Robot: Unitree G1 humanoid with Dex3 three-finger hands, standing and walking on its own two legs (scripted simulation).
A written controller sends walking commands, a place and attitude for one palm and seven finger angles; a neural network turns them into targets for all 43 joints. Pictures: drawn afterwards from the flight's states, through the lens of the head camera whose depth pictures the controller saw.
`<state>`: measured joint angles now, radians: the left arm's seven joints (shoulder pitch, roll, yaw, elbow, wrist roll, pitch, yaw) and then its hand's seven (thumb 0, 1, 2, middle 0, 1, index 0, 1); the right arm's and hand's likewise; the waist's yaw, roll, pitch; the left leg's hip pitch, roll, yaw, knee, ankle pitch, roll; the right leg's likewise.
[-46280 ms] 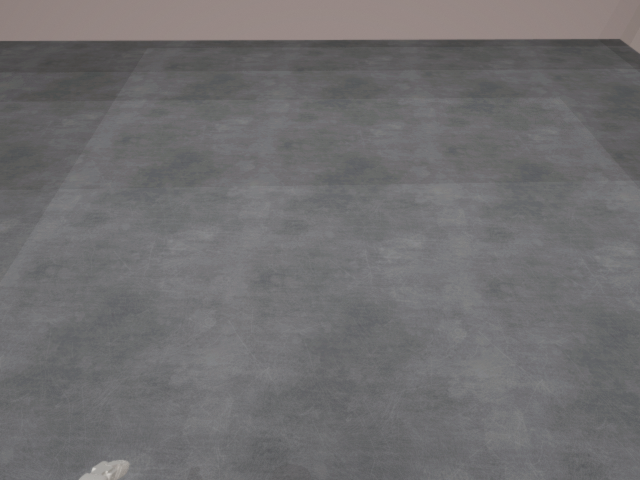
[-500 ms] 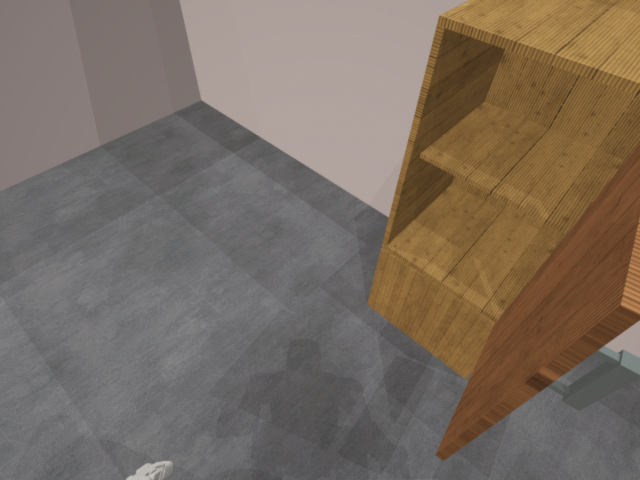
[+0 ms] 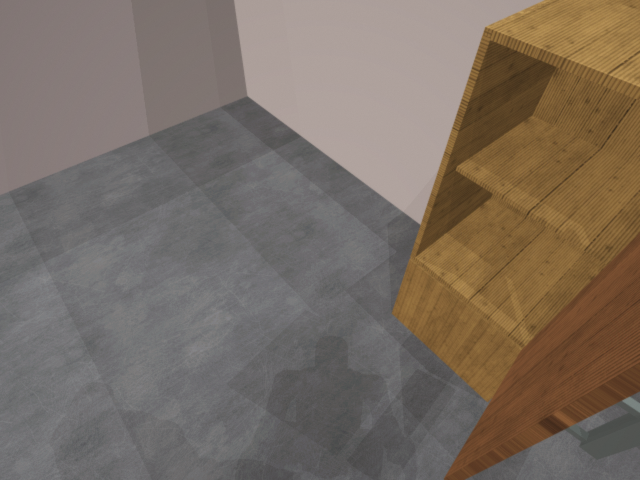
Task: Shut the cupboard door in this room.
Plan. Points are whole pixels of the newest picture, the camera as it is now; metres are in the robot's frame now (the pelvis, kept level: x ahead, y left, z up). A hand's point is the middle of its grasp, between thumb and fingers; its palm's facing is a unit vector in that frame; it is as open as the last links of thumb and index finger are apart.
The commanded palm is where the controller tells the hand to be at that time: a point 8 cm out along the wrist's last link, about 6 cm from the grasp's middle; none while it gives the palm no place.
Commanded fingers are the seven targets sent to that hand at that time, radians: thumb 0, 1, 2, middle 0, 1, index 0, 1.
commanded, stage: turn or walk to find it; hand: left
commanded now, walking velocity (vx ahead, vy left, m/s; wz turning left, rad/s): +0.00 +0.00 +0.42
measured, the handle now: (602, 420) +0.21 -0.29 +0.02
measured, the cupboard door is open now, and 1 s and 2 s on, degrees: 97 97 92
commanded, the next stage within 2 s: stand and wait in 0.14 s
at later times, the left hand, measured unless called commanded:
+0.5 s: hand out of the picture +0.01 +0.21 -0.17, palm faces +0.08 -0.97 -0.22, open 7.4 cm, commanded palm none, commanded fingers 0.00 0.90 0.90 -0.20 -0.30 -0.20 -0.30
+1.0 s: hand out of the picture +0.01 +0.23 -0.20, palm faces +0.18 -0.96 -0.22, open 7.4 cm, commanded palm none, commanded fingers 0.00 0.90 0.90 -0.20 -0.30 -0.20 -0.30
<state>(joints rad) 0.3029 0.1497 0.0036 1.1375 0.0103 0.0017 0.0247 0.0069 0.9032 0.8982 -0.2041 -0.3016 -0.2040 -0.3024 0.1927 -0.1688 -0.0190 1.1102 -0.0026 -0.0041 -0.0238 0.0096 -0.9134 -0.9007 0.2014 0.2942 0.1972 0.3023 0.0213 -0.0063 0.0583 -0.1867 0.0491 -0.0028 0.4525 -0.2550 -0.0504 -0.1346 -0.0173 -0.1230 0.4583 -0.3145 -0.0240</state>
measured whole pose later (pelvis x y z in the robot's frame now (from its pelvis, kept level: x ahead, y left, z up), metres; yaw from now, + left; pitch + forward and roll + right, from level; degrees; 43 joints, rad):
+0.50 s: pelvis +0.00 +0.02 +0.00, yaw +3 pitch +0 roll +0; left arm 0.22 0.20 0.02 1.09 0.01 0.00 0.03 0.00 0.90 0.90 -0.20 -0.30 -0.20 -0.30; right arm 0.21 -0.17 -0.02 1.09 -0.01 -0.01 -0.02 0.01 -0.93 -0.90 0.20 0.29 0.20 0.30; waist 0.01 -0.01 0.05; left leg -0.21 0.01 -0.02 0.47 -0.25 -0.02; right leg -0.13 -0.06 -0.16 0.46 -0.32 0.00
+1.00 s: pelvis +0.00 +0.03 -0.02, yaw +10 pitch -1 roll -1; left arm 0.20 0.20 0.05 1.02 0.02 0.03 0.02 0.00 0.90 0.90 -0.21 -0.30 -0.21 -0.30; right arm 0.22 -0.18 -0.05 1.04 -0.01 0.04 0.00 0.01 -0.91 -0.90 0.20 0.29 0.20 0.30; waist -0.01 -0.02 0.09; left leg -0.33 0.02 0.05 0.68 -0.34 0.00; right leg -0.18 -0.12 -0.26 0.65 -0.44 0.02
